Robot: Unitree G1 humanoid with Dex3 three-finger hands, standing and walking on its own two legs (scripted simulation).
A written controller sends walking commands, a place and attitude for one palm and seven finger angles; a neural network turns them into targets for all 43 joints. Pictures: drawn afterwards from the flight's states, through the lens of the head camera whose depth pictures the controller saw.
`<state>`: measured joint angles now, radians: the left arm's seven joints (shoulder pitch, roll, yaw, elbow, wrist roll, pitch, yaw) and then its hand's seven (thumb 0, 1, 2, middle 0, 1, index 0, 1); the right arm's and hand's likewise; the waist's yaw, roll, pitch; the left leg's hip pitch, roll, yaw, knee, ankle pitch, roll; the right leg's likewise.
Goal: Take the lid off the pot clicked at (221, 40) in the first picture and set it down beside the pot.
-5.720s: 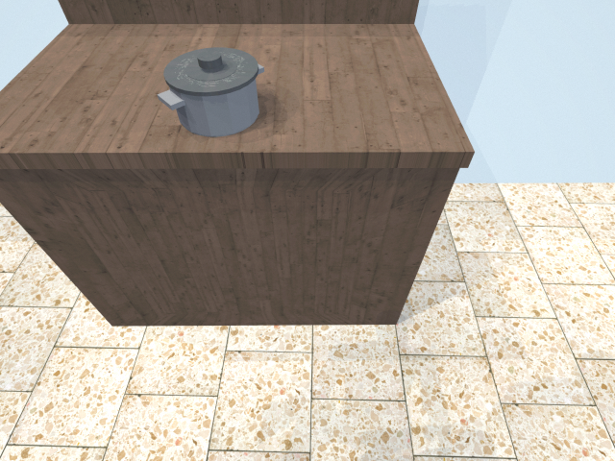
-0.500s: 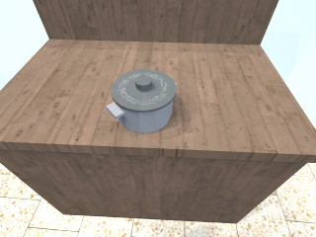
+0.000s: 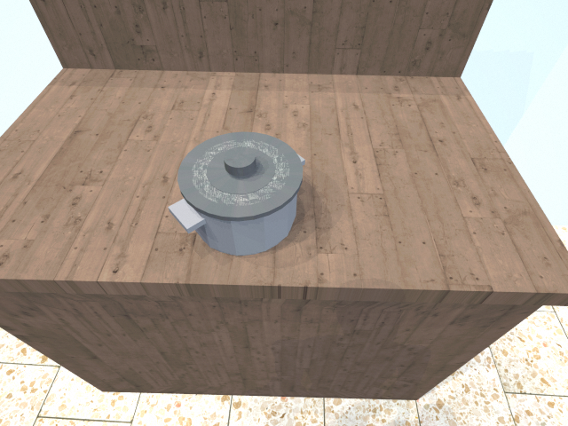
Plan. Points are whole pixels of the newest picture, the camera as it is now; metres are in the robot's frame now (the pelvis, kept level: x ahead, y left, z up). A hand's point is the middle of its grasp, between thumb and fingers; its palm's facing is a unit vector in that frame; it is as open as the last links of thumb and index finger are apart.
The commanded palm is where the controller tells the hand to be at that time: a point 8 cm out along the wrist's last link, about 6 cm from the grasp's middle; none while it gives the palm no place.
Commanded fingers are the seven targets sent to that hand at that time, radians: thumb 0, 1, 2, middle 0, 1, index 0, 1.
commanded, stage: come to a stop and stand still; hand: left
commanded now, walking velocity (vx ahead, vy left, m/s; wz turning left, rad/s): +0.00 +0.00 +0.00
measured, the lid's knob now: (240, 161) +0.43 +0.09 +0.15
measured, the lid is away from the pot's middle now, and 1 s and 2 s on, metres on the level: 0.00 0.00 0.00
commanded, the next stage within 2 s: look again from close up in 0.54 s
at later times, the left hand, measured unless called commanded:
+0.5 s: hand out of the picture +0.05 +0.16 -0.17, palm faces +0.01 -0.98 -0.21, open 7.3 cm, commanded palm none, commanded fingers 0.00 0.90 0.90 -0.20 -0.30 -0.20 -0.30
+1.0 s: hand out of the picture +0.02 +0.14 -0.17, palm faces +0.02 -0.98 -0.18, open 7.3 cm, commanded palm none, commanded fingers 0.00 0.90 0.90 -0.20 -0.30 -0.20 -0.30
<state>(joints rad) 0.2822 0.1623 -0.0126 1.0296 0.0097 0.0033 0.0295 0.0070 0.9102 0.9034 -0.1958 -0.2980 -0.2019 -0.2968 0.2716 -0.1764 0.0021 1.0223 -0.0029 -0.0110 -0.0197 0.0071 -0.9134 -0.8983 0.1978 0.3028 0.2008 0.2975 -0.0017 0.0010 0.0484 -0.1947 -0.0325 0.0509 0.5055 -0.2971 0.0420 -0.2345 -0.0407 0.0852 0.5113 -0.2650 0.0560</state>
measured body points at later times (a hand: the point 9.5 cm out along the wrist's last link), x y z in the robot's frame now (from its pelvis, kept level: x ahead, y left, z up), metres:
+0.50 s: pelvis +0.02 -0.02 +0.00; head +0.04 -0.03 +0.45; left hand +0.05 +0.21 -0.15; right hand +0.03 -0.25 -0.16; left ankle -0.02 +0.09 -0.74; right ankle +0.01 -0.16 -0.74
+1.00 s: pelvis +0.02 -0.02 +0.00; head +0.04 -0.02 +0.45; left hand +0.02 +0.20 -0.16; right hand +0.02 -0.24 -0.15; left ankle -0.02 +0.09 -0.74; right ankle +0.01 -0.16 -0.74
